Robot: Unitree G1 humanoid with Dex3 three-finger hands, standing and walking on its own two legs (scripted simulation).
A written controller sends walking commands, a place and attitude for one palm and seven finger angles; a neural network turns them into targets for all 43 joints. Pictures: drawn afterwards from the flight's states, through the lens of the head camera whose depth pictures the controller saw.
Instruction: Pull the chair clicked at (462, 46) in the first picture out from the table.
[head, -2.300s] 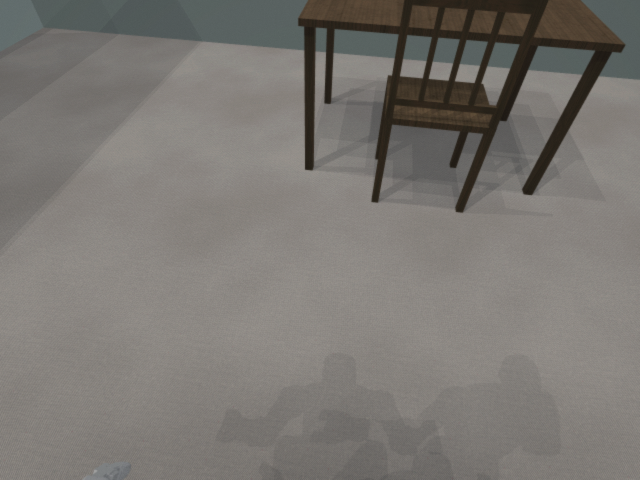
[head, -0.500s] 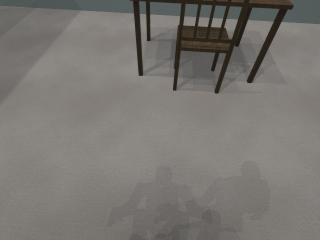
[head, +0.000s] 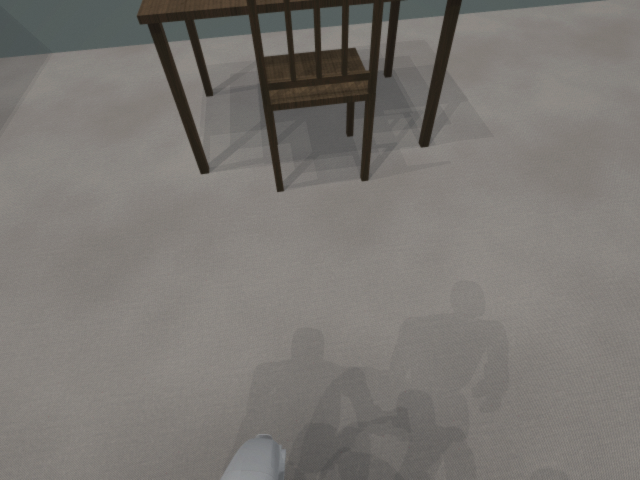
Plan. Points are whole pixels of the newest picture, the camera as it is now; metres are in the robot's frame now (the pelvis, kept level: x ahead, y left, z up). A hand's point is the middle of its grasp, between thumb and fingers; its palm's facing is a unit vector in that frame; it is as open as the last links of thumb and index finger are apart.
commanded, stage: walk to a spot facing it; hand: left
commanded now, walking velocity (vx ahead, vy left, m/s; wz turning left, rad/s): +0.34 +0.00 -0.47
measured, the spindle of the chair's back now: (317, 31) +1.42 +0.17 -0.09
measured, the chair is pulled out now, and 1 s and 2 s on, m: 0.00 0.00 0.00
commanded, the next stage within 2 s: turn to face it in 1.64 s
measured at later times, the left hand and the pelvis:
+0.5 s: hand (202, 341) +0.35 +0.26 -0.18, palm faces -0.22 -0.96 -0.19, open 7.4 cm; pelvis +0.22 +0.08 +0.00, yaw -17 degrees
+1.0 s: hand (299, 240) +0.59 +0.12 -0.18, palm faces -0.45 -0.87 -0.23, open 7.2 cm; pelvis +0.44 -0.02 -0.01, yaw -28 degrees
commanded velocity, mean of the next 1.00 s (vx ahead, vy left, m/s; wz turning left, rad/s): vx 0.35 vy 0.00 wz -0.40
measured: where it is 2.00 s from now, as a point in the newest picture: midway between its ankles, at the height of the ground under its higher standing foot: (413, 314)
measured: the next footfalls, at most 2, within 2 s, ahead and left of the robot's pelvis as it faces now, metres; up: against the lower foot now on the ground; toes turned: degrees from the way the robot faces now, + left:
left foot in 0.24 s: +0.24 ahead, +0.15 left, +0.00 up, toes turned -3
right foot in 0.82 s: +0.44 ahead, -0.07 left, +0.00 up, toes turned -33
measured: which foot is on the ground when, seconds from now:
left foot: up 0.00-0.22, down 0.24-0.82, up 0.84-1.00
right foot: down 0.00-0.24, up 0.26-0.80, down 0.82-1.00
